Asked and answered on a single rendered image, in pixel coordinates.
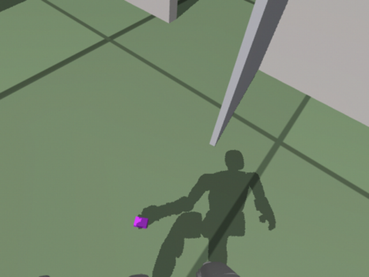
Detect small box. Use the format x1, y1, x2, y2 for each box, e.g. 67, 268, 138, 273
134, 216, 148, 229

